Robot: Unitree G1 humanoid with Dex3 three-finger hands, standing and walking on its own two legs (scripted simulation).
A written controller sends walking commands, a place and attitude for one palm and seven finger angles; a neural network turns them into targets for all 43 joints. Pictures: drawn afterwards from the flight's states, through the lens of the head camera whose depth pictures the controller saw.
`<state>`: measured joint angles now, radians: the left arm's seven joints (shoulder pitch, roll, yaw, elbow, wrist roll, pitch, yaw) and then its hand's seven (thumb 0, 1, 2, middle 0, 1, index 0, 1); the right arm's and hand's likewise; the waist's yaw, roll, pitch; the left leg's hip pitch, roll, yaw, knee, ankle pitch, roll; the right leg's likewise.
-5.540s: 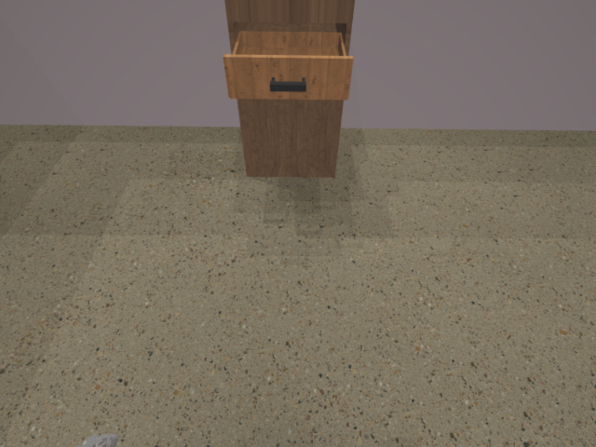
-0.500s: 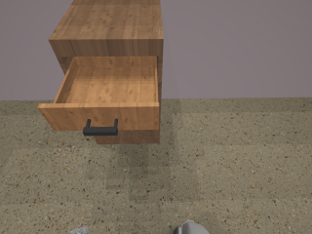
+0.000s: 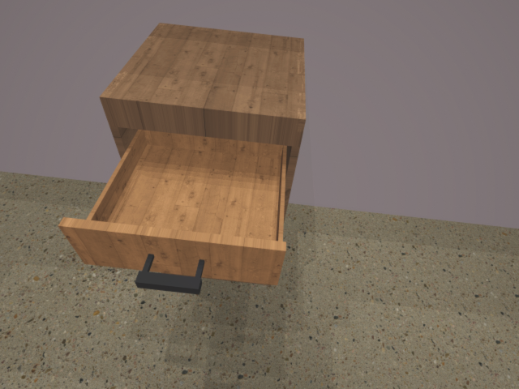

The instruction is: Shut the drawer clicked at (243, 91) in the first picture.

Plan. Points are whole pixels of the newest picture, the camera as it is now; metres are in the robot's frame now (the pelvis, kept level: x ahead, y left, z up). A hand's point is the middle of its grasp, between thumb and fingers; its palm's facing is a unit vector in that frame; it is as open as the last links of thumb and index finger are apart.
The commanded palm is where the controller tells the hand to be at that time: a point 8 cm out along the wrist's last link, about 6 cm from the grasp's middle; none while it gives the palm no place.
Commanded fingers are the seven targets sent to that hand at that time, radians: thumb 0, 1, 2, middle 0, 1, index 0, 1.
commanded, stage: come to a stop and stand still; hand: left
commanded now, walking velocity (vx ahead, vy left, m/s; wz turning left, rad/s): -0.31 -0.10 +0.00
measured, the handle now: (172, 272) +0.32 +0.20 -0.08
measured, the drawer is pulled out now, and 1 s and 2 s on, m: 0.29 0.29 0.29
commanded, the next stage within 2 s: look again from close up in 0.86 s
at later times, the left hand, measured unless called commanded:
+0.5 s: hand out of the picture +0.06 +0.15 -0.16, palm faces +0.03 -0.97 -0.25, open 7.4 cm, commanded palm none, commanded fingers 0.00 0.90 0.90 -0.20 -0.30 -0.20 -0.30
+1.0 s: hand out of the picture -0.02 +0.15 -0.16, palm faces +0.00 -0.98 -0.20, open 7.4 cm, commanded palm none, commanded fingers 0.00 0.90 0.90 -0.20 -0.30 -0.20 -0.30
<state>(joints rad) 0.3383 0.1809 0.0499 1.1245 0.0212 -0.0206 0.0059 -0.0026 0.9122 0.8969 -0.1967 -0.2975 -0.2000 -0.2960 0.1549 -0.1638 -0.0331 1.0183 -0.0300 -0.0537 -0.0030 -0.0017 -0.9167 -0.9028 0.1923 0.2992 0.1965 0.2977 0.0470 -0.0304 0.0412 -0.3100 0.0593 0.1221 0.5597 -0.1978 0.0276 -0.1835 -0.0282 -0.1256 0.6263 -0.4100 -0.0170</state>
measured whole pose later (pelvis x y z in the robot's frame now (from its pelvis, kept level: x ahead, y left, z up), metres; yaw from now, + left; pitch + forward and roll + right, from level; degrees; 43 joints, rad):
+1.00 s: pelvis -0.01 -0.02 +0.01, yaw -1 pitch -1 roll +1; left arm 0.30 0.15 0.00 1.13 0.02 0.00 0.02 0.00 0.90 0.90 -0.20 -0.30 -0.20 -0.30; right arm 0.30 -0.12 -0.01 1.10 -0.03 0.01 -0.02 0.00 -0.91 -0.90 0.20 0.30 0.20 0.30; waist 0.01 0.00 0.04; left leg -0.15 0.01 0.06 0.40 -0.23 -0.01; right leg -0.27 -0.03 -0.06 0.46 -0.18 -0.02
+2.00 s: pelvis -0.02 -0.03 -0.08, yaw +0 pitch +13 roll +1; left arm 0.53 0.15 0.10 0.06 -0.21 -0.55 -0.28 0.00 0.90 0.90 -0.43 -0.55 -0.44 -0.55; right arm 0.13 -0.27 -0.08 0.48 0.02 -0.29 0.00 0.01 -0.91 -0.90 0.20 0.30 0.20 0.30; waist 0.03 -0.04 -0.15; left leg -0.80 0.02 0.03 1.13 -0.55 -0.01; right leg -0.89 -0.06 -0.07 1.13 -0.46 -0.03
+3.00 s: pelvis -0.01 +0.00 -0.07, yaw +1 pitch +13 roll -3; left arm 0.72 0.18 0.02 -0.35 -0.17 -0.35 -0.16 0.01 0.90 0.90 -1.36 -1.56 -1.37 -1.56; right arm 0.22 -0.19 0.02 0.41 0.02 -0.18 -0.02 0.01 -0.90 -0.90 0.20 0.30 0.20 0.30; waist 0.02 0.03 -0.15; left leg -0.77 0.02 -0.01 1.12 -0.57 0.02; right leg -0.81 -0.06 -0.11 1.04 -0.45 0.00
